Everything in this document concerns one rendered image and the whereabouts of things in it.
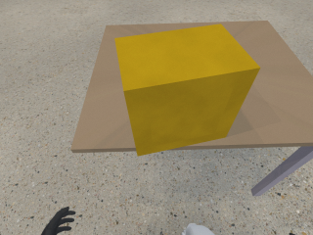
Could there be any table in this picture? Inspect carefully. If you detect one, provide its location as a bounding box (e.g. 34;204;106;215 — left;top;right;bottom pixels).
70;21;313;197

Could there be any carton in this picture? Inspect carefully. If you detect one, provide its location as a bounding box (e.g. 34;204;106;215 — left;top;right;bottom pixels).
114;23;260;157

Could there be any right robot thigh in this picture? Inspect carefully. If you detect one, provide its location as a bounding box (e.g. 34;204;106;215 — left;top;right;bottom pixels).
181;225;214;235

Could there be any left robot hand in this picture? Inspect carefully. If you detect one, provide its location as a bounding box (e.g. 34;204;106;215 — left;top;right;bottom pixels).
41;207;76;235

